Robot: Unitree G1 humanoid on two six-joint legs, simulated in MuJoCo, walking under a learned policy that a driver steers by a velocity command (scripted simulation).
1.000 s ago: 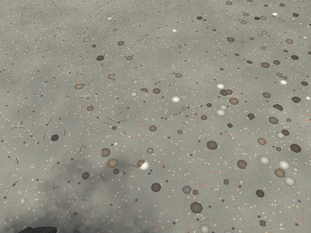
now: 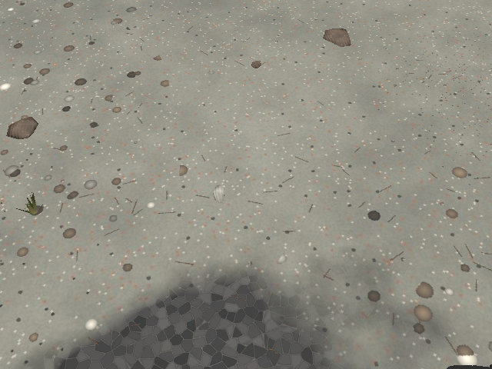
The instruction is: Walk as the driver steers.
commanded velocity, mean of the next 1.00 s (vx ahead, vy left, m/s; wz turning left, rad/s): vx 0.74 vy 0.00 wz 0.04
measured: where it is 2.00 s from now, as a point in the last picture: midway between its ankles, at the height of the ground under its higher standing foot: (304, 142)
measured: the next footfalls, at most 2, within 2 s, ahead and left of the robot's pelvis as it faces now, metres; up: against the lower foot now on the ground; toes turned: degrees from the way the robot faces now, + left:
left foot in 0.32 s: +0.08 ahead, +0.14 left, +0.00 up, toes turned +2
right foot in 0.74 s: +0.50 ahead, -0.08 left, +0.00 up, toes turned -2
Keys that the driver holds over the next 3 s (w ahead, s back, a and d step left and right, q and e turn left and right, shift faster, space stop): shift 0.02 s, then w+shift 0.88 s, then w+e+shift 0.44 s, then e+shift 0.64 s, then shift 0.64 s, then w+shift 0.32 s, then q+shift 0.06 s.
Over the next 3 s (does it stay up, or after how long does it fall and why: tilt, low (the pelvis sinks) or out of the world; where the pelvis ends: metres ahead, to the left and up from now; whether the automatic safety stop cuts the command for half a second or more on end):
stays up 1.40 -0.24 0.00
